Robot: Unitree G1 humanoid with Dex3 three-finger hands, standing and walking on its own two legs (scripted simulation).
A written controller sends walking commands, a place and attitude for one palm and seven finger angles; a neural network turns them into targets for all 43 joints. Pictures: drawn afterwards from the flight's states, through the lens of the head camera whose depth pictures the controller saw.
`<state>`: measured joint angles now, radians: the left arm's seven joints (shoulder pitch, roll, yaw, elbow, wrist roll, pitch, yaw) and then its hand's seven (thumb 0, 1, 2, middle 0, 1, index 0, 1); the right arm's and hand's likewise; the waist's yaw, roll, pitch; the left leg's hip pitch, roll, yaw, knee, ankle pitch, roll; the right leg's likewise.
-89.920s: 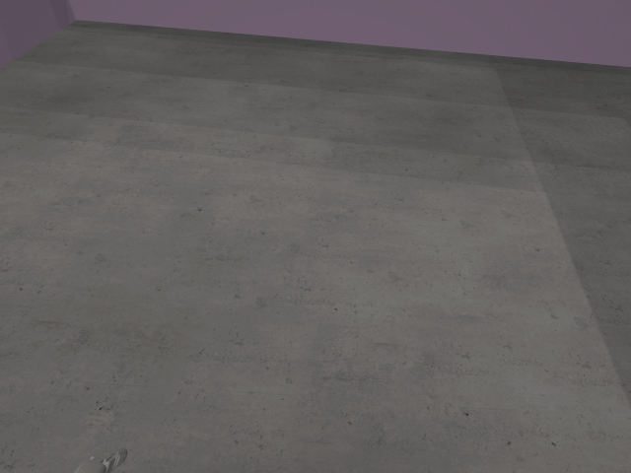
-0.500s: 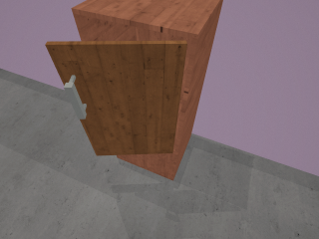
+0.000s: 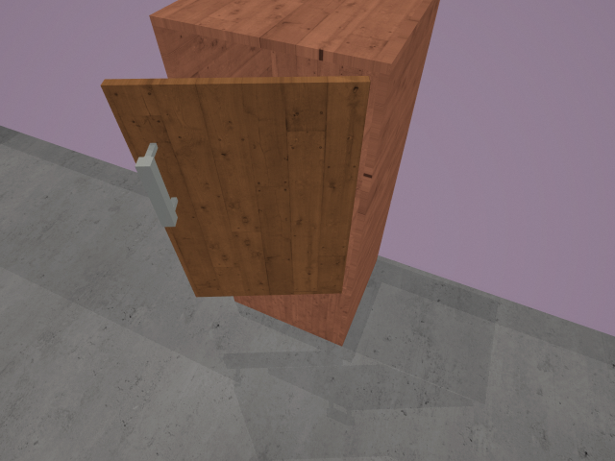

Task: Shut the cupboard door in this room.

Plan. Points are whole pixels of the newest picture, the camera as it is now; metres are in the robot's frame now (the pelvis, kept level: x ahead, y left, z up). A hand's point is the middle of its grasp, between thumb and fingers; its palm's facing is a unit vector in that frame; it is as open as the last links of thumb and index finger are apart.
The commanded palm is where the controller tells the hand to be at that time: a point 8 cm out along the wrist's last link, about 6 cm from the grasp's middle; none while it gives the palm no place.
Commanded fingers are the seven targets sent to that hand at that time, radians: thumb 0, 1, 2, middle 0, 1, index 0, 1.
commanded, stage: look again from close up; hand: left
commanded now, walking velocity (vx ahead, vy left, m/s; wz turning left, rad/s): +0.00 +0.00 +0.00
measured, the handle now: (161, 185) +0.52 +0.29 +0.04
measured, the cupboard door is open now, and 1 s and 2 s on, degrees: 26 26 26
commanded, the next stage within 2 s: shuffle to correct the standing spot in 0.42 s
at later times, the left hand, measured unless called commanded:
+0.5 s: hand out of the picture -0.07 +0.15 -0.17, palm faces +0.08 -0.98 -0.17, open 7.4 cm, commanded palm none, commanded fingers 0.00 0.90 0.90 -0.20 -0.30 -0.20 -0.30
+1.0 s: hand out of the picture +0.01 +0.24 -0.18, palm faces +0.11 -0.98 -0.17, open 7.4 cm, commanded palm none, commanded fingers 0.00 0.90 0.90 -0.20 -0.30 -0.20 -0.30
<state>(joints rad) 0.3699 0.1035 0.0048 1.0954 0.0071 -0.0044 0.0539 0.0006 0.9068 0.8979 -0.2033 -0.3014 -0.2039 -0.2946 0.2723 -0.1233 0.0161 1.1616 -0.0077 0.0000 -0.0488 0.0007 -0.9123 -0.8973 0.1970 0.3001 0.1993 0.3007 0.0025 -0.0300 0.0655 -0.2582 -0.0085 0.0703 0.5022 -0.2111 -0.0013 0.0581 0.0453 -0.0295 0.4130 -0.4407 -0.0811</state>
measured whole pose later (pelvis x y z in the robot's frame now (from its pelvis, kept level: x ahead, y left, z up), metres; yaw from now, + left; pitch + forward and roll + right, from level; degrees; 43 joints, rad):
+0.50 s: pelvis +0.00 +0.01 +0.00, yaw +0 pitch -2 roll +2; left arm 0.41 0.10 0.00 1.12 0.01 -0.01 0.06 0.00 0.91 0.90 -0.20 -0.30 -0.20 -0.29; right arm 0.26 -0.13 0.02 1.16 -0.01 -0.01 -0.05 0.00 -0.92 -0.90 0.20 0.30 0.20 0.30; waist 0.02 -0.04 0.05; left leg -0.26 -0.01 0.07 0.49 -0.20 0.01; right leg 0.06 0.04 -0.03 0.39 -0.42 -0.07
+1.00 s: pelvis +0.07 +0.07 +0.00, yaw +3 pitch -2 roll +1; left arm 0.37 0.15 0.05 1.09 0.03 0.01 0.01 0.01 0.91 0.90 -0.20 -0.30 -0.20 -0.29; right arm 0.30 -0.13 -0.01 1.06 -0.02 -0.05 -0.03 0.00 -0.91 -0.90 0.20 0.30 0.20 0.30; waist 0.00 -0.04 0.08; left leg -0.26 -0.04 0.11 0.58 -0.30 0.08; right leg -0.39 -0.05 -0.03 1.24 -0.45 -0.06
